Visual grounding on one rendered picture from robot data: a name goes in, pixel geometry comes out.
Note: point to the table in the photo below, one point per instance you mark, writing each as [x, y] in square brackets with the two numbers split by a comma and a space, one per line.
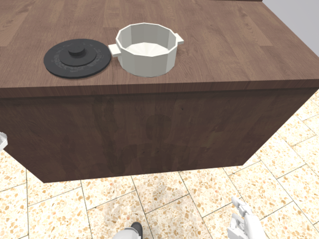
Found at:
[240, 74]

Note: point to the robot left foot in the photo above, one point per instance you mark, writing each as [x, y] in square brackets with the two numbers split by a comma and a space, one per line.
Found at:
[138, 227]

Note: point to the lid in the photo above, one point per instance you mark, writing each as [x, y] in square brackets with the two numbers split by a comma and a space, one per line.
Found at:
[60, 63]

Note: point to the pot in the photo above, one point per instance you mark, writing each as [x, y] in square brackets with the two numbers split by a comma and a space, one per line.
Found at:
[146, 49]

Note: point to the knob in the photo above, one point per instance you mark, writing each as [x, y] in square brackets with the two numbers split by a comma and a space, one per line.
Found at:
[76, 50]

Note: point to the robot left shin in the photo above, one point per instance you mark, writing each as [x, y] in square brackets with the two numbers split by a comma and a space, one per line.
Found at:
[129, 228]

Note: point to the robot right hand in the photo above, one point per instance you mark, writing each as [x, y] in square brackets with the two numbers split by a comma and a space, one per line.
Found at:
[248, 228]

